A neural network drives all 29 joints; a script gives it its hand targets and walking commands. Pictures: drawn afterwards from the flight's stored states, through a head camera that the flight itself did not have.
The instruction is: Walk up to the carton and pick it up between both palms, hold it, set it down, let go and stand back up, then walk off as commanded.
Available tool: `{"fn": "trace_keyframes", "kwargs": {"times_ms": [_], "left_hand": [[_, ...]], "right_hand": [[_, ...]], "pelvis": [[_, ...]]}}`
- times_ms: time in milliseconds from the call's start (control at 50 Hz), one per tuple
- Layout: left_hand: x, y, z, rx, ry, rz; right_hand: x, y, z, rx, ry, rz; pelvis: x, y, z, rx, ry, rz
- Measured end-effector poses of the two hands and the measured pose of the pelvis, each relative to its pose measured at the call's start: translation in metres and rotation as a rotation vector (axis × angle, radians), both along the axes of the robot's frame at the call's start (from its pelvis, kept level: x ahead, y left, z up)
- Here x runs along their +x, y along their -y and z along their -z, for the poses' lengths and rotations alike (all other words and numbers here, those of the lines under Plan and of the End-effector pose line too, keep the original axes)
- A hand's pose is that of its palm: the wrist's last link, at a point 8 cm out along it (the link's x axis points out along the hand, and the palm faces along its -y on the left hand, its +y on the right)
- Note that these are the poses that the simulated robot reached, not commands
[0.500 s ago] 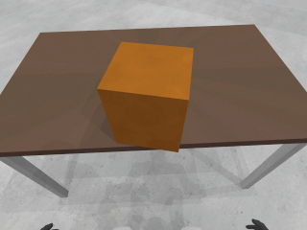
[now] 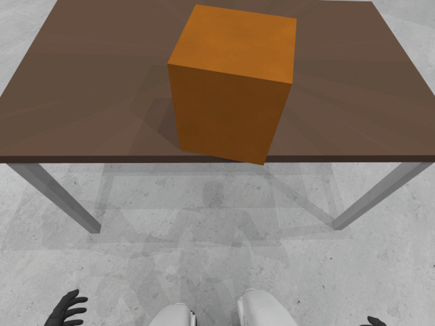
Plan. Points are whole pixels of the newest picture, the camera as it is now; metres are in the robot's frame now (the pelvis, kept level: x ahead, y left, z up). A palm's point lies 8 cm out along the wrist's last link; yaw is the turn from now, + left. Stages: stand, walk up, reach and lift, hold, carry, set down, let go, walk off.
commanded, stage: walk off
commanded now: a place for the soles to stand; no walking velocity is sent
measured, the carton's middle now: (232, 91) +0.57 -0.03 +0.05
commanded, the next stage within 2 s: stand in 1.46 s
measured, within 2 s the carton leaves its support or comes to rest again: neither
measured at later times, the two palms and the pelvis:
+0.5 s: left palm out of the picture -0.02 +0.29 -0.10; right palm out of the picture -0.07 -0.33 -0.13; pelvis -0.14 -0.02 -0.02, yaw +1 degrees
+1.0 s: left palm out of the picture -0.19 +0.30 -0.12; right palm out of the picture -0.20 -0.32 -0.12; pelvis -0.26 -0.01 -0.01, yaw +0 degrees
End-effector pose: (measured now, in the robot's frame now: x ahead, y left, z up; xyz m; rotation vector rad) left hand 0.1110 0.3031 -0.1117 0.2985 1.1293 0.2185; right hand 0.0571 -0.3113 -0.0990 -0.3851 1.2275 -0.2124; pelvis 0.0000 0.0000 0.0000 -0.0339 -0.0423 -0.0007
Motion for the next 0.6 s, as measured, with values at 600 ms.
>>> {"fn": "trace_keyframes", "kwargs": {"times_ms": [600], "left_hand": [[-0.166,0.000,0.006,0.023,0.066,0.010]], "right_hand": [[-0.173,-0.001,0.029,0.022,-0.007,-0.007]], "pelvis": [[-0.176,0.002,0.021,0.021,0.045,-0.017]]}}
